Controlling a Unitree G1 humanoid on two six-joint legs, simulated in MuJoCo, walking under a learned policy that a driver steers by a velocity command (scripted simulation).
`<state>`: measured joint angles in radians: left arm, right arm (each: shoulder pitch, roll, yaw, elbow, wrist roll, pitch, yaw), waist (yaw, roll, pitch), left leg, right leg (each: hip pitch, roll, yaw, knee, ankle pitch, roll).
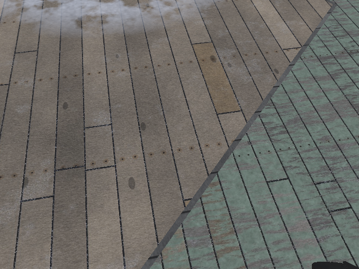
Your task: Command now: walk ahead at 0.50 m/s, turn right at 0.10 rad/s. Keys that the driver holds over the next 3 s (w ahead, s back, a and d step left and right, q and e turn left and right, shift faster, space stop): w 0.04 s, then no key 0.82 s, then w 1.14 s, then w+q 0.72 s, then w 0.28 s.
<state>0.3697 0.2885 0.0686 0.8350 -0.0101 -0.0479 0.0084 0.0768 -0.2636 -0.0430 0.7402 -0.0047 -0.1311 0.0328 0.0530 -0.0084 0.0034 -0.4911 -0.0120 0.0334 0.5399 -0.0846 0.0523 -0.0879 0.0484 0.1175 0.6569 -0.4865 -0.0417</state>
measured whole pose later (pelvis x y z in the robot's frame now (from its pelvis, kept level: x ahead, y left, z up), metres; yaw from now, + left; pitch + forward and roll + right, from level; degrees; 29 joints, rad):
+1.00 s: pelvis +0.21 -0.01 +0.01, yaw +0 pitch -1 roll +0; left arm 0.15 0.23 0.07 0.94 -0.02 -0.01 0.02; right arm 0.32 -0.24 -0.03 1.01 0.01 -0.01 -0.03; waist -0.03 0.01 0.00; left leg -0.08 0.01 0.00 0.54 -0.44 0.00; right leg -0.35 0.02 -0.03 0.64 -0.32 -0.05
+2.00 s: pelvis +0.64 +0.05 +0.03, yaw +1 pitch +1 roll +1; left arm 0.08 0.27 0.07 0.91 -0.01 -0.07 0.00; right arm 0.36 -0.23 -0.05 1.00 0.00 -0.09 0.00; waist -0.06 -0.04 0.00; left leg -0.03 -0.07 0.06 0.19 -0.18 0.06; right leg -0.70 -0.14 0.04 0.73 0.06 -0.01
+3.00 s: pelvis +1.17 +0.15 +0.03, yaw +26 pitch +1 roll +0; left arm 0.09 0.29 0.07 0.88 0.00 -0.08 0.00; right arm 0.31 -0.24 -0.07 0.84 0.00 -0.07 0.01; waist -0.04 -0.04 0.03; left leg -0.14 -0.09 0.02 0.29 -0.17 0.09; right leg -0.66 -0.15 0.04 0.94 -0.15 0.02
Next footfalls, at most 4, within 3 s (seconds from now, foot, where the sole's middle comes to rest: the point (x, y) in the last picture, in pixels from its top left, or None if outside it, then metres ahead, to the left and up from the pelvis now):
0.42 right None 0.30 -0.11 -0.76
1.64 left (159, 224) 0.63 0.14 -0.76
2.20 right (219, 159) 0.95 -0.10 -0.76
2.74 left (152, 120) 1.16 0.22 -0.76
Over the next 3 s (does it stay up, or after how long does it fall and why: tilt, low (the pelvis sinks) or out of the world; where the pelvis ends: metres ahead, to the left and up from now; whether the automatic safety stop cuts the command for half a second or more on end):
stays up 1.17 0.15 0.03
